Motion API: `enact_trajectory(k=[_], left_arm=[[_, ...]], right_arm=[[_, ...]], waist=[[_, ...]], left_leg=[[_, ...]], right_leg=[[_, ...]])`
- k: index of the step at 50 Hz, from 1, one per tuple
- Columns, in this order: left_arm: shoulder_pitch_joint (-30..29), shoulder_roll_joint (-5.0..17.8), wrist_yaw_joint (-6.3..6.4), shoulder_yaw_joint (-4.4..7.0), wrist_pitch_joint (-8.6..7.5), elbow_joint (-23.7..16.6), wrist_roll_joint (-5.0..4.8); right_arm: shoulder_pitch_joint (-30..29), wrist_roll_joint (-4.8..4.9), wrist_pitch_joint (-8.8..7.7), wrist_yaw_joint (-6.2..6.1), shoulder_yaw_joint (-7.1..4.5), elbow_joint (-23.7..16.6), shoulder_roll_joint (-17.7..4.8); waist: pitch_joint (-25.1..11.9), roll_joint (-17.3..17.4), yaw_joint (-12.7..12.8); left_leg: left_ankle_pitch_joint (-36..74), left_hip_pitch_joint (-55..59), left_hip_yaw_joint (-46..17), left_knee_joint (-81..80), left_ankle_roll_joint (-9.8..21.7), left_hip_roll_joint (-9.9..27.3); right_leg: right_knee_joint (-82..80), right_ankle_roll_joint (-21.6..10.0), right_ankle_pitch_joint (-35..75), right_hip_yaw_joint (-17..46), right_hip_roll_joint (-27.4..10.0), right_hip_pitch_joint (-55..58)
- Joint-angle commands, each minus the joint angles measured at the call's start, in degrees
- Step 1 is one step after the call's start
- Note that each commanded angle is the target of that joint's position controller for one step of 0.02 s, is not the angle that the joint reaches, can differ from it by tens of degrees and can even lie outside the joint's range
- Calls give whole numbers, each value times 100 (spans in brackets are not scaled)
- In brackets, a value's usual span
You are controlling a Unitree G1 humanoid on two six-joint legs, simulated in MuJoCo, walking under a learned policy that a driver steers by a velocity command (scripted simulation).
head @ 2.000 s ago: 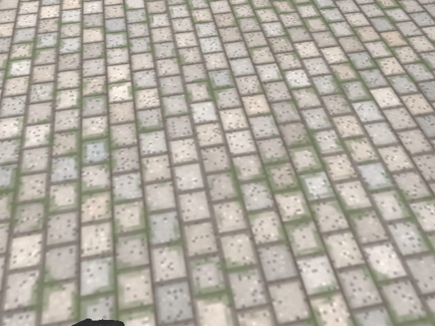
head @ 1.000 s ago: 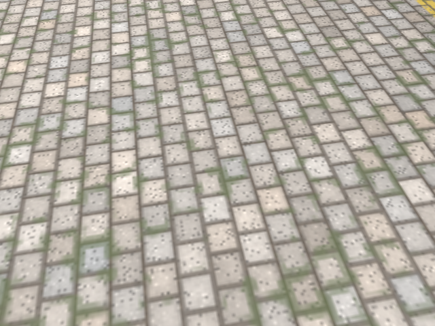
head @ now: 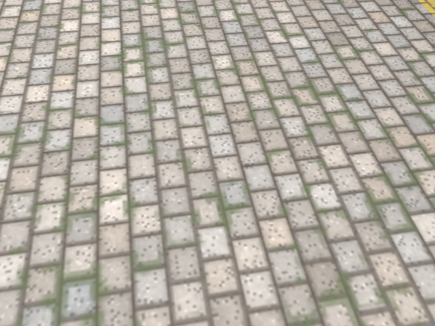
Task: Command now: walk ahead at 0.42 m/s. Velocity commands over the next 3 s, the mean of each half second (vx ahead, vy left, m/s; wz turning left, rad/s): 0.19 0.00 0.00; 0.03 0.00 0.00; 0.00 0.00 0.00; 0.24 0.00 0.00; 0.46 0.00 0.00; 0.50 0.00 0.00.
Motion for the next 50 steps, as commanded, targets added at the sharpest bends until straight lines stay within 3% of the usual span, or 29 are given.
enact_trajectory(k=[1, 3, 5, 7, 8, 9, 10, 11, 12, 13, 14, 15, 16, 18, 20, 24, 27, 28, 29, 30, 31, 33, 37, 50], left_arm=[[-724, -12, -15, -70, -9, -495, -47], [-922, -105, 17, -137, -30, -550, -91], [-657, 16, 85, -125, -58, -484, -112], [328, 285, 178, -26, -124, -152, -111], [993, 384, 215, 30, -192, 73, -66], [1553, 657, 250, 110, -264, 253, 58], [1939, 1114, 224, 195, -291, 302, 168], [1888, 1093, 176, 196, -214, 235, -133], [1104, 831, 181, 149, -136, 11, -254], [533, 437, 209, 23, -123, -69, -238], [424, 197, 250, -57, -135, -31, -189], [436, 83, 305, -106, -147, 19, -178], [483, 12, 327, -152, -157, 95, -144], [513, 115, 309, -182, -206, 143, -70], [593, 286, 294, -182, -199, 160, -21], [737, 423, 292, -159, -21, 189, -83], [698, 339, 320, -179, 105, 197, -165], [815, 291, 325, -184, 125, 237, -158], [1039, 199, 317, -180, 147, 257, -187], [1109, 80, 308, -200, 176, 298, -205], [1157, 60, 303, -206, 179, 350, -170], [1279, 90, 303, -201, 167, 436, -135], [1211, 47, 327, -228, 128, 526, -143], [1269, -42, 396, -272, 134, 765, -155]], right_arm=[[330, 1, -71, -31, -28, -91, -578], [387, 7, -74, -59, -1, -37, -583], [409, 9, -87, -86, -7, 29, -686], [167, 13, -104, -124, -33, 5, -802], [-14, 70, -92, -126, -51, -12, -865], [45, 138, -91, -115, -39, -42, -795], [637, 202, -34, -146, 21, -82, -319], [1304, 397, 75, -159, -37, 82, -343], [842, 174, 162, -152, -96, 40, -577], [166, -8, 189, -117, -104, -135, -524], [-98, -85, 222, -91, -126, -192, -480], [-133, -132, 302, -63, -126, -195, -408], [24, -139, 396, -44, -98, -116, -254], [169, -81, 536, -68, -38, -28, -46], [-95, -69, 644, -133, -13, -64, -101], [-571, -36, 728, -153, 2, -107, -294], [-566, -79, 655, -136, 59, -29, -205], [-526, -107, 600, -147, 78, -31, -260], [-595, -94, 537, -164, 63, -56, -455], [-723, 9, 499, -160, 64, -17, -455], [-807, 36, 442, -153, 102, -19, -334], [-877, 73, 376, -163, 103, -20, -348], [-661, 60, 371, -177, 109, 48, -306], [-471, 50, 389, -193, 145, 192, -257]], waist=[[815, 576, 19], [814, 655, -27], [575, 798, 78], [114, 874, 491], [-135, 773, 838], [-501, 532, 983], [-1337, -648, 707], [-2328, -739, 535], [-1685, -96, 383], [-752, -45, 308], [-332, 124, 181], [-201, 105, 60], [-198, 62, -60], [-281, -48, -220], [-287, -240, -162], [-166, -419, 19], [236, -119, -52], [387, 57, -29], [550, 334, 186], [700, 774, 273], [608, 824, 333], [407, 653, 398], [373, 272, 286], [366, 196, 208]], left_leg=[[3297, -312, -653, -461, 468, 1301], [4401, -504, -365, -206, 345, 1186], [5363, -445, -329, 250, 248, 1242], [6007, -225, -376, 1223, 146, 1254], [5592, -279, -314, 2079, 75, 1161], [4102, -869, -251, 3178, -8, 922], [-909, -1955, 92, 5322, -128, 213], [-2119, -2513, -639, 6556, -186, -135], [-1542, -2601, -781, 6550, -213, 174], [-1218, -2797, -699, 6259, -246, 314], [-1005, -2650, -720, 5859, -274, 468], [-901, -2291, -738, 5419, -303, 583], [-839, -1846, -681, 5058, -325, 574], [-866, -1376, -536, 4263, -370, 498], [-912, -1356, -445, 3417, -382, 479], [-388, -1159, -326, 2542, -368, 478], [153, -645, -340, 1446, -292, 537], [279, -606, -626, 953, -261, 776], [50, -890, -1001, 710, -187, 1032], [-387, -1667, -1148, 453, -138, 1063], [-484, -2021, -1191, 218, -187, 1086], [-192, -2012, -1068, 160, -270, 999], [330, -1528, -944, 330, -220, 943], [817, -1223, -861, 405, -183, 944]], right_leg=[[-999, 76, 437, -311, 149, -465], [-1782, 24, 692, -561, 394, 243], [-2020, -121, 845, -593, 599, 966], [-2253, -341, 848, -437, 799, 1849], [-2856, -442, 1401, -344, 729, 2527], [-2951, -550, 2602, 78, 160, 3531], [-2213, -1162, 6073, 1619, -1616, 4902], [-2591, -2050, 6322, 2957, -2293, 5348], [-3151, -1980, 4666, 2588, -1989, 4285], [-3543, -1755, 3656, 2148, -1670, 3370], [-3802, -1519, 3458, 1744, -1427, 2746], [-3941, -1338, 3379, 1334, -1208, 2268], [-3989, -1182, 3379, 1054, -1055, 1892], [-3985, -1036, 3424, 702, -846, 1603], [-4053, -964, 2545, 681, -784, 1634], [-4475, -815, -634, 1023, -765, 1389], [-4515, -456, -1922, 1125, -667, 890], [-4449, -256, -2009, 1117, -579, 857], [-4323, -95, -1650, 952, -310, 988], [-4080, -33, -966, 633, -39, 1594], [-3813, -28, -410, 555, -16, 2253], [-3704, -50, -55, 585, -89, 2713], [-3789, -59, -3, 631, -157, 2492], [-3707, -40, 485, 615, -199, 2581]])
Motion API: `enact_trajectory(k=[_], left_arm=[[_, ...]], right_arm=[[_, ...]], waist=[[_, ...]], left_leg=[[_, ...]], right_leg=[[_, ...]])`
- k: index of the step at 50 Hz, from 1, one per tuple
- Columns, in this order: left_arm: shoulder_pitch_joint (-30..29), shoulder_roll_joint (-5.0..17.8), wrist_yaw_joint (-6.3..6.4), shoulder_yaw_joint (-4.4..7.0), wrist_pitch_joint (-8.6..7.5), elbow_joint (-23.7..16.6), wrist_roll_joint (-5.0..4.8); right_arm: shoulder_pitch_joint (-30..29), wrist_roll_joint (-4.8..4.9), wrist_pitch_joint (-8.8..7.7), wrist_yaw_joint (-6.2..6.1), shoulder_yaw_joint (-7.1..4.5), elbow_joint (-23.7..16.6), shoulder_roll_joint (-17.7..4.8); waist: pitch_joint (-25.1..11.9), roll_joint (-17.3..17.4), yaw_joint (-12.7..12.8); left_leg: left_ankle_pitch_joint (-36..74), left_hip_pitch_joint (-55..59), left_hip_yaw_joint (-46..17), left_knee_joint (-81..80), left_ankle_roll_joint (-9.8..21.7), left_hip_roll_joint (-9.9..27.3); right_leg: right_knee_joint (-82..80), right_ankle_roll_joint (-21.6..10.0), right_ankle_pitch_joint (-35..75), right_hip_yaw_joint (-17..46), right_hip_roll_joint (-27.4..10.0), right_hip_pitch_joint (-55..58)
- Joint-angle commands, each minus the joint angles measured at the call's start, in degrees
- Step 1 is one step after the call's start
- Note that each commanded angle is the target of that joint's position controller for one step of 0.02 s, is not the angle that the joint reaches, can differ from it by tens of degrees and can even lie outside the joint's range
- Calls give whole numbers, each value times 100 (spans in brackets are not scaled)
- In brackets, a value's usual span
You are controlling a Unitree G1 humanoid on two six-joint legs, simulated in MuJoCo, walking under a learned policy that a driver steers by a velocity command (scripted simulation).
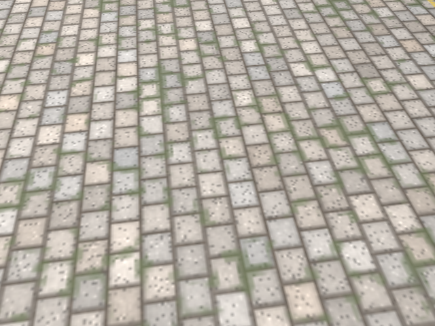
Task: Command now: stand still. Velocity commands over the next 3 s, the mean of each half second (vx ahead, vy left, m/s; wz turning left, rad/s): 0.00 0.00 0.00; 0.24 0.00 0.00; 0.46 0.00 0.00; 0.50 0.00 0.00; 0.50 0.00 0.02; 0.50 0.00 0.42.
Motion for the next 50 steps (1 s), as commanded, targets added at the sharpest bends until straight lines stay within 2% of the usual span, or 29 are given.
enact_trajectory(k=[1, 28, 29, 31, 32, 33, 35, 37, 38, 40, 41, 42, 44, 45, 46, 47, 48, 49, 50], left_arm=[[403, 355, 22, 44, -19, -12, -1], [517, 277, 53, 17, 7, 178, 0], [562, 262, 49, 15, 12, 195, 4], [574, 416, 33, 93, 53, 164, 5], [598, 478, 13, 136, 79, 128, 16], [617, 484, -12, 158, 91, 76, 23], [705, 437, -51, 171, 46, -17, 12], [874, 494, -80, 213, -40, -71, 22], [1041, 588, -95, 254, -77, -59, 27], [1496, 865, -102, 375, -109, 67, 45], [1603, 886, -106, 400, -114, 80, 46], [1556, 936, -104, 418, -130, 76, 66], [1267, 889, -105, 417, -174, -16, 47], [946, 893, -105, 419, -184, -113, 8], [546, 862, -113, 413, -201, -239, -31], [93, 726, -136, 369, -258, -427, -46], [-327, 407, -187, 271, -352, -733, -76], [-418, 650, -215, 329, -374, -847, 94], [-373, 689, -236, 355, -360, -787, 197]], right_arm=[[460, 0, -13, -18, -44, -6, -385], [572, 2, 19, -40, -5, 117, -347], [631, -8, 21, -37, -1, 138, -331], [694, -35, 47, -24, -72, 119, -455], [684, -51, 66, -3, -103, 62, -496], [675, -64, 73, 21, -120, -9, -500], [666, -64, 24, 60, -120, -141, -435], [553, -80, -75, 98, -135, -287, -412], [435, -90, -129, 128, -141, -378, -390], [117, -141, -236, 201, -137, -601, -297], [-92, -154, -278, 225, -166, -715, -391], [-127, -148, -323, 254, -176, -792, -379], [20, -92, -399, 299, -201, -801, -351], [324, -42, -425, 313, -215, -723, -311], [872, -1, -436, 311, -250, -540, -303], [1588, -13, -439, 275, -332, -317, -471], [2402, -77, -450, 201, -518, -176, -1093], [2567, -86, -367, 175, -574, -67, -1260], [2052, -125, -321, 161, -499, -212, -1022]], waist=[[299, 29, 4], [403, 18, -9], [296, 14, -10], [398, -8, -12], [568, -2, -9], [848, -14, 0], [1179, -39, 29], [1063, -111, 108], [940, -252, 187], [785, -783, 344], [841, -685, 400], [936, -711, 331], [922, -518, 107], [837, -452, -132], [719, -343, -457], [518, 61, -825], [318, 1417, -1182], [577, 1382, -1045], [738, 468, -692]], left_leg=[[695, -445, -613, -449, 166, 652], [752, -335, -570, -455, 171, 636], [360, -300, -550, -491, 188, 585], [-950, -475, -456, -301, 325, 368], [-1764, -706, -508, -205, 429, 323], [-2347, -984, -614, -158, 518, 341], [-2614, -1364, -841, 18, 642, 412], [-2175, -1548, -871, 283, 676, 381], [-1908, -1715, -728, 531, 652, 272], [-1225, -2203, -9, 1417, 528, -22], [-1198, -2322, 111, 1587, 518, 3], [-1198, -2327, 100, 1639, 536, 78], [-1030, -1917, 78, 1399, 531, 160], [-753, -1230, 146, 907, 530, 116], [-470, -122, 169, 416, 548, -1], [-513, 1258, -327, -35, 638, 202], [-1416, 2162, -2417, -1132, 1006, 1491], [-535, 2278, -3354, -1260, 1340, 2225], [47, 1980, -2813, -1036, 1305, 2123]], right_leg=[[-335, -32, 552, 771, -712, 196], [-324, -25, 676, 786, -733, 251], [-352, -37, 240, 767, -679, 290], [-185, -158, -1201, 703, -475, 102], [-124, -262, -2122, 754, -438, -142], [-124, -356, -2754, 895, -482, -418], [-88, -523, -3138, 1274, -651, -627], [-196, -693, -3002, 1739, -881, -370], [-396, -814, -3030, 2062, -1048, -64], [-1044, -1194, -3242, 3010, -1670, 645], [-1212, -1313, -3192, 3259, -1858, 648], [-1183, -1387, -2908, 3364, -1982, 527], [-1076, -1240, -2022, 2897, -1885, 272], [-926, -1067, -1649, 2451, -1680, -117], [-583, -854, -1287, 1913, -1365, -814], [202, -567, -914, 1212, -900, -1834], [2198, -188, -958, 60, 23, -2878], [3398, -192, -1835, -11, 54, -3706], [3972, -252, -1699, 302, -282, -3818]])
Over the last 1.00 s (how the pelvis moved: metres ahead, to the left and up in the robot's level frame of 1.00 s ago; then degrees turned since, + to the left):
0.22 0.01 0.00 0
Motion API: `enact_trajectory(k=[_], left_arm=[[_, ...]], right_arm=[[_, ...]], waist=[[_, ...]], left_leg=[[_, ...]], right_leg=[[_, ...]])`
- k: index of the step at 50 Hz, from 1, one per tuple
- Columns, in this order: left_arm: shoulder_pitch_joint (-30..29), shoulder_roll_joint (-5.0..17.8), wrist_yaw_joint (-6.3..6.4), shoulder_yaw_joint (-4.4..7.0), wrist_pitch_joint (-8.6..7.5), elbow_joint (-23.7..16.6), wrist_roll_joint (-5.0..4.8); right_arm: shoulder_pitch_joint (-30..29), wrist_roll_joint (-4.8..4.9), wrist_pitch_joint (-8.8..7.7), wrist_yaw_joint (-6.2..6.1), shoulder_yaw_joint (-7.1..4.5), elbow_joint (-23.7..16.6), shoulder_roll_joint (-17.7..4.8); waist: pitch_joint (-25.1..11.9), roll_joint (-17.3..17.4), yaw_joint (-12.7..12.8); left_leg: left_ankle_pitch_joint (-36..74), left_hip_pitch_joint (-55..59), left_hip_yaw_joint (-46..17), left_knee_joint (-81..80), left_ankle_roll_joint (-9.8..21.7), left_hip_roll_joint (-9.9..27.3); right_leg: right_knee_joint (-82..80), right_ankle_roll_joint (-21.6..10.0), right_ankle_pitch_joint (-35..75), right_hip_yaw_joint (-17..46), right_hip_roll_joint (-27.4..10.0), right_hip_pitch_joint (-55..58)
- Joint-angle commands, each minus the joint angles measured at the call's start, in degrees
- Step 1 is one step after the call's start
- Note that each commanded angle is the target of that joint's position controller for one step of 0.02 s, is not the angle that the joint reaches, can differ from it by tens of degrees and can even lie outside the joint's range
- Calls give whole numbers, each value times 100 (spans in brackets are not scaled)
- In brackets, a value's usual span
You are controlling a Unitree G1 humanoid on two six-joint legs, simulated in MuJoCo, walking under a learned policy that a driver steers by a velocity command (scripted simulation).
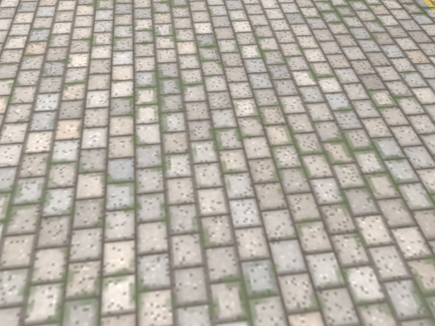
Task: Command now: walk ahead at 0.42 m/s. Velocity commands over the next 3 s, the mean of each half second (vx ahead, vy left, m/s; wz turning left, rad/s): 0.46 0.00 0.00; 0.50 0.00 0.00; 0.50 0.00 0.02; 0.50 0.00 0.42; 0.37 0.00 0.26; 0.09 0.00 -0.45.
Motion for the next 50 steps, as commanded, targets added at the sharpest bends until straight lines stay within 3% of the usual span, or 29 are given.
enact_trajectory(k=[1, 2, 4, 7, 10, 12, 14, 16, 17, 18, 19, 20, 21, 22, 24, 27, 30, 33, 38, 41, 43, 44, 45, 46, 47, 48, 49, 50], left_arm=[[-1061, 301, -85, 29, -215, -745, 96], [-1041, 248, -122, 32, -208, -737, 54], [-1103, 243, -173, 57, -121, -785, 76], [-1669, 182, -206, 33, -36, -1063, 83], [-2516, 56, -231, -76, -30, -1428, 23], [-2636, 173, -206, -78, -11, -1520, -4], [-2163, 454, -131, 15, -28, -1428, -12], [-724, 726, -50, 173, -89, -960, -3], [21, 985, 2, 280, -110, -730, 99], [520, 1524, 12, 402, -116, -698, 228], [173, 1512, -65, 399, -68, -736, 98], [-634, 1251, -80, 326, -73, -859, -37], [-1064, 829, -104, 209, -123, -941, -63], [-1200, 608, -106, 137, -184, -907, -23], [-1007, 380, -43, 31, -284, -737, -16], [-566, 583, -9, 32, -389, -585, -22], [-234, 648, -20, 11, -382, -563, -33], [78, 622, -25, -27, -380, -533, -46], [581, 680, 33, -46, -374, -387, 0], [470, 798, 89, -19, -353, -367, 46], [298, 930, 108, 16, -327, -376, 60], [181, 934, 100, 14, -301, -407, 25], [143, 747, 77, -50, -308, -588, -41], [885, 149, 2, -142, -294, -664, -283], [448, 745, 22, 14, -272, -640, -136], [-93, 737, 5, 33, -296, -836, -99], [-342, 639, -7, 18, -319, -881, -75], [-395, 570, -26, 33, -265, -870, 5]], right_arm=[[1565, -41, 133, -52, -150, 334, -669], [1294, -36, 120, -47, -107, 259, -594], [1131, 18, 50, -55, -24, 252, -468], [1294, 46, -16, -66, 41, 354, -464], [1194, 37, -53, -81, 88, 349, -498], [1246, 45, -93, -99, 73, 391, -658], [1150, 57, -130, -122, 44, 395, -819], [921, 59, -83, -138, -2, 354, -981], [904, 71, -62, -107, 5, 312, -937], [1218, 129, -30, -46, 103, 147, -343], [1456, 213, 6, 7, 10, 109, -446], [833, 120, 38, 2, -37, -96, -665], [412, 61, 21, 33, -53, -217, -705], [346, 34, 38, 44, -57, -207, -576], [575, -89, 182, 96, -38, -142, -330], [158, -94, 312, 152, -62, -328, -346], [-751, -67, 348, 194, -74, -657, -461], [-1488, -7, 328, 220, -31, -904, -400], [-2272, 18, 277, 224, 3, -1180, -413], [-2213, 8, 212, 195, -42, -1247, -530], [-1272, -10, 154, 116, -147, -970, -705], [-280, -61, 101, 62, -231, -636, -843], [730, -215, 63, -5, -362, -428, -1287], [941, -258, 89, 32, -485, -392, -1789], [499, -30, 166, 90, -444, -440, -1513], [-117, 27, 156, 108, -337, -521, -1190], [-384, 13, 108, 129, -252, -528, -879], [-441, 14, 69, 107, -199, -475, -718]], waist=[[797, 390, -439], [801, 311, -270], [745, 516, -93], [808, 650, -60], [1022, 732, -116], [932, 876, -95], [540, 916, 196], [-228, 853, 868], [-606, 683, 1144], [-1283, -395, 980], [-1622, -675, 674], [-625, -208, 377], [-7, 105, 292], [277, 326, 76], [337, 199, -217], [476, 30, -264], [639, -14, -82], [655, -72, 117], [651, -193, 373], [584, -247, 198], [80, -320, -238], [-427, -179, -665], [-1130, 248, -991], [-1787, 1615, -610], [-1507, 670, -549], [-632, 522, -343], [-215, 259, -217], [-23, 283, -59]], left_leg=[[1019, 1935, -2635, -1655, 891, 2049], [1230, 1723, -2243, -1771, 769, 1863], [2223, 1514, -1581, -1851, 590, 1527], [3562, 1194, -992, -1865, 538, 1280], [4126, 627, -599, -1963, 461, 1082], [5014, 588, -517, -1881, 429, 1184], [6444, 872, -410, -1172, 356, 1290], [6539, 904, -315, 592, 279, 1238], [5195, 134, -237, 1914, 260, 1028], [1282, -1199, 11, 4228, 157, 307], [-801, -2274, -683, 5515, 169, -292], [-216, -2731, -850, 5421, 243, 206], [205, -2695, -760, 5069, 255, 413], [384, -2422, -763, 4701, 246, 594], [406, -1841, -748, 4156, 115, 763], [696, -2144, -532, 3591, -46, 855], [1362, -2790, -340, 2763, -194, 949], [1915, -2805, -130, 1721, -264, 822], [2011, -2816, 73, 738, -125, 560], [1424, -2442, 115, 360, 117, 365], [1046, -1261, 225, 103, 341, 2], [1347, -35, 205, -257, 485, -19], [929, 1504, -971, -258, 769, 1107], [697, 2945, -3916, -862, 1628, 2773], [366, 2492, -4122, -1211, 1483, 2483], [525, 1645, -3144, -1334, 1270, 2294], [1169, 971, -2546, -1540, 1102, 2040], [1532, 554, -2081, -1642, 919, 1786]], right_leg=[[1851, -135, 105, 121, -282, -3398], [1822, -103, 420, 124, -370, -3284], [1687, -2, 820, -38, -365, -3103], [1245, 75, 1267, -369, -218, -2984], [-165, 51, 1801, -638, -64, -2285], [-721, -108, 1915, -820, 126, -1549], [-858, -339, 1839, -833, 354, -777], [-1353, -566, 1914, -654, 452, 656], [-1541, -705, 1521, -158, -33, 1761], [-1780, -1190, 651, 2085, -1733, 2877], [-2894, -1757, 98, 4443, -2403, 3004], [-3204, -1513, -713, 3705, -2191, 2116], [-3423, -1330, -433, 3002, -1985, 1248], [-3555, -1140, 220, 2437, -1736, 661], [-3656, -924, 1163, 1597, -1384, 19], [-3801, -905, 1910, 1033, -1187, 3], [-3951, -843, 2298, 748, -1064, 352], [-3877, -699, 3002, 458, -935, 679], [-3571, -690, 3878, 339, -1118, 1661], [-3073, -656, 5046, 264, -1301, 2108], [-1947, -520, 6439, 137, -1257, 2132], [-835, -406, 6138, -38, -1062, 1715], [811, -311, 4252, -200, -805, 493], [2996, -62, -259, -341, 338, -1618], [3402, -173, -226, 495, 119, -2091], [3214, -192, 304, 498, -148, -2298], [2897, -180, 640, 477, -334, -2146], [2608, -149, 771, 461, -462, -1940]])
Over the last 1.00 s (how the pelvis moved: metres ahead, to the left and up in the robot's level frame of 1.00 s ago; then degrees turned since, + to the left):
0.11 0.03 -0.01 0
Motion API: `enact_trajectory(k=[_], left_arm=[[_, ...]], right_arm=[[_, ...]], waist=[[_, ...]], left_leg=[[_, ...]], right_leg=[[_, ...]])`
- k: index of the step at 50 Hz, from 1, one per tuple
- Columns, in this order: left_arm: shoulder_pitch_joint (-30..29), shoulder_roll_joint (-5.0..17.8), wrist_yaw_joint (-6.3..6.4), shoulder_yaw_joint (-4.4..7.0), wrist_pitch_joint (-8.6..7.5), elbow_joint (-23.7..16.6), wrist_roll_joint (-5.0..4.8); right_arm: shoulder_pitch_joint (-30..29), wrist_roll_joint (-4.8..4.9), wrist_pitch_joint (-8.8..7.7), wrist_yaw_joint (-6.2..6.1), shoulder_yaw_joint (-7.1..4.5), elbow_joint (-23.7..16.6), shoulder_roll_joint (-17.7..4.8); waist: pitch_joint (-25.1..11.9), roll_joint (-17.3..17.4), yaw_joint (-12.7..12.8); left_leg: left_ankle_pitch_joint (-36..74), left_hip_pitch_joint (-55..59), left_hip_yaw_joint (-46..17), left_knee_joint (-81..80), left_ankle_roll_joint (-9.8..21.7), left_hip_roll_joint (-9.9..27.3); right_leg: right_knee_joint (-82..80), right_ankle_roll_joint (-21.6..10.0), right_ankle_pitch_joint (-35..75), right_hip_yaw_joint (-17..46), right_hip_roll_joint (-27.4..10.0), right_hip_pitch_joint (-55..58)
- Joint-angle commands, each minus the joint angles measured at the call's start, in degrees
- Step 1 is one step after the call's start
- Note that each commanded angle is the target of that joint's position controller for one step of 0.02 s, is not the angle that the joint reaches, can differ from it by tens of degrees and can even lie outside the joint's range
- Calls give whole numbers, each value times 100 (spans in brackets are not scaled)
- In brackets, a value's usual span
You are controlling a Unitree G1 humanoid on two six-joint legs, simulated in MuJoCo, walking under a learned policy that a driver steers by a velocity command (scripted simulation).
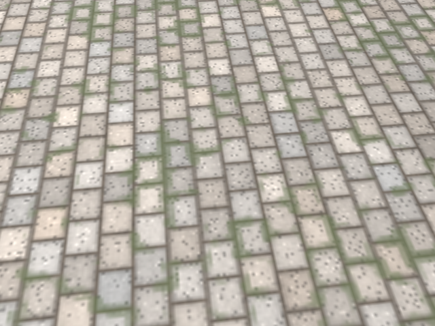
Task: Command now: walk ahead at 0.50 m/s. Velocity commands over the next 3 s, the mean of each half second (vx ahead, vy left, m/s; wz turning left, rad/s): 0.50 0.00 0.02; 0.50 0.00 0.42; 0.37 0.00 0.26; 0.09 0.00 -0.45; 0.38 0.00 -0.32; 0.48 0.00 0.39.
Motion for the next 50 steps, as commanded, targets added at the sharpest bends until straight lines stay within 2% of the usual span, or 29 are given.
enact_trajectory(k=[1, 2, 4, 5, 7, 9, 12, 17, 19, 20, 21, 22, 23, 24, 25, 26, 27, 28, 29, 30, 33, 35, 40, 44, 46, 48, 49, 50], left_arm=[[169, 309, -65, 93, 38, -318, 144], [232, 218, -102, 91, 107, -302, 164], [63, 186, -156, 97, 199, -374, 187], [-161, 204, -174, 98, 231, -456, 193], [-726, 273, -196, 100, 265, -656, 184], [-1243, 303, -207, 87, 264, -838, 149], [-1850, 226, -212, 25, 240, -1038, 101], [-2490, 291, -193, 5, 180, -1294, 88], [-2411, 352, -179, 33, 132, -1323, 91], [-2159, 398, -153, 64, 105, -1261, 90], [-1639, 483, -111, 118, 74, -1100, 96], [-718, 590, -62, 195, 18, -790, 133], [304, 956, 4, 318, -42, -555, 278], [733, 1567, 4, 463, -39, -544, 398], [334, 1390, -44, 450, 57, -602, 157], [-347, 1019, -58, 339, 59, -705, 87], [-681, 641, -84, 238, 7, -741, 87], [-783, 468, -66, 188, -39, -704, 99], [-746, 329, -25, 140, -76, -623, 79], [-627, 308, 0, 126, -121, -565, 77], [-288, 516, 27, 169, -232, -470, 33], [-95, 537, 39, 167, -240, -435, 49], [243, 527, 88, 124, -229, -353, 50], [638, 660, 164, 143, -162, -214, 65], [615, 758, 203, 163, -104, -203, 82], [485, 938, 241, 217, -35, -240, 104], [414, 1026, 234, 247, 20, -282, 116], [350, 1094, 200, 270, 70, -343, 104]], right_arm=[[746, 65, -87, -40, -24, 134, -244], [905, 70, -127, -58, -6, 217, -235], [1180, 105, -191, -80, -25, 335, -401], [1267, 107, -200, -84, -37, 360, -488], [1473, 107, -194, -83, -25, 404, -518], [1673, 106, -183, -78, 6, 440, -485], [1952, 104, -185, -87, 32, 504, -497], [2332, 41, -156, -156, 34, 669, -557], [2233, 16, -140, -193, 15, 686, -625], [2121, 8, -134, -208, 1, 676, -678], [2040, -1, -119, -214, -18, 676, -741], [1947, 31, -89, -200, -10, 660, -725], [1891, 101, -90, -172, 47, 517, -580], [2528, 352, -72, -118, 169, 375, 43], [2334, 223, -40, -145, 5, 450, -536], [1822, 172, -23, -138, -31, 302, -580], [1547, 146, -32, -114, -8, 252, -460], [1490, 97, 19, -96, -20, 272, -359], [1575, 11, 104, -53, -23, 285, -288], [1633, -14, 183, -10, -26, 300, -200], [1238, -12, 322, 63, -43, 110, -138], [804, 3, 360, 97, -43, -54, -161], [-223, 25, 330, 181, 39, -444, -97], [-827, -14, 315, 219, 90, -735, -110], [-764, -29, 316, 216, 58, -775, -191], [-323, -43, 330, 177, -14, -685, -332], [125, -45, 318, 154, -75, -568, -435], [730, -68, 276, 120, -162, -393, -587]], waist=[[-339, 303, -33], [-347, 373, 21], [-256, 376, 83], [-177, 381, 73], [3, 398, -26], [108, 409, -140], [161, 449, -300], [267, 516, -459], [230, 522, -332], [98, 557, -187], [-179, 589, 34], [-635, 420, 419], [-1288, 93, 772], [-2071, -1150, 506], [-2003, -562, 430], [-1051, -268, 169], [-531, -28, 70], [-280, -77, -71], [-178, -213, -214], [-190, -255, -276], [-104, -206, -330], [-2, -227, -270], [196, -259, -87], [273, -273, 78], [158, -363, -36], [-152, -558, -280], [-412, -577, -467], [-758, -491, -721]], left_leg=[[768, 1307, -1919, -1781, 630, 1600], [1024, 1209, -1745, -1830, 606, 1543], [1380, 1159, -1477, -1941, 623, 1445], [1349, 1157, -1378, -2030, 623, 1412], [1374, 1239, -1236, -2173, 601, 1342], [1601, 1380, -1101, -2224, 559, 1264], [2022, 1617, -898, -2192, 478, 1197], [2582, 2490, -837, -1936, 543, 1443], [3296, 2733, -775, -1616, 507, 1547], [4062, 2751, -699, -1274, 444, 1544], [4735, 2741, -638, -667, 377, 1503], [4702, 2412, -536, 383, 277, 1301], [3115, 1248, -447, 1872, 186, 1046], [-972, -847, -130, 4135, -74, 19], [-1828, -1333, -931, 4777, 19, 5], [-1331, -1549, -1016, 4723, 51, 347], [-935, -1435, -1005, 4388, 49, 569], [-748, -1232, -990, 4114, 35, 694], [-650, -996, -983, 3919, -13, 778], [-570, -886, -954, 3868, -42, 780], [-139, -1340, -845, 3696, -113, 842], [275, -1760, -778, 3436, -162, 884], [1064, -1834, -354, 1905, -216, 746], [867, -1723, 81, 1039, -19, 574], [427, -1398, 251, 842, 176, 348], [-211, -813, 419, 816, 433, -5], [-481, -341, 431, 691, 574, -182], [-511, 458, 336, 320, 725, -331]], right_leg=[[145, 15, 481, 318, -544, -1446], [11, 65, 514, 267, -542, -1319], [-203, 160, 650, 141, -577, -1483], [-347, 207, 823, 86, -624, -1675], [-764, 303, 1247, -16, -712, -2089], [-1335, 374, 1620, -112, -724, -2298], [-2262, 389, 2025, -290, -595, -2185], [-3115, 167, 1890, -414, -397, -2173], [-3362, -4, 1491, -455, -273, -1890], [-3480, -108, 1260, -523, -118, -1460], [-3602, -217, 1090, -586, 75, -819], [-3987, -340, 1355, -614, 193, 331], [-4061, -586, 1102, 307, -678, 1913], [-4535, -1271, 603, 3064, -2522, 3549], [-5102, -1288, 231, 3762, -2552, 3078], [-5242, -1049, 10, 2763, -2346, 2188], [-5527, -827, 322, 2062, -2078, 1420], [-5676, -573, 644, 1505, -1821, 979], [-5775, -402, 990, 1046, -1619, 646], [-5814, -340, 1272, 764, -1557, 558], [-5905, -264, 1984, 155, -1492, 675], [-5947, -195, 2227, -169, -1430, 822], [-5862, -59, 3112, -878, -1283, 1123], [-5617, -71, 3950, -1193, -1497, 1848], [-5164, -49, 5233, -1382, -1577, 2162], [-4309, -61, 6694, -1517, -1640, 2374], [-3544, -100, 6908, -1529, -1662, 2367], [-2482, -72, 6446, -1537, -1652, 2072]])
Over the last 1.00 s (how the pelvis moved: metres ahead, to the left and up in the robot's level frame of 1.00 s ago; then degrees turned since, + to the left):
0.56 0.04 0.00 0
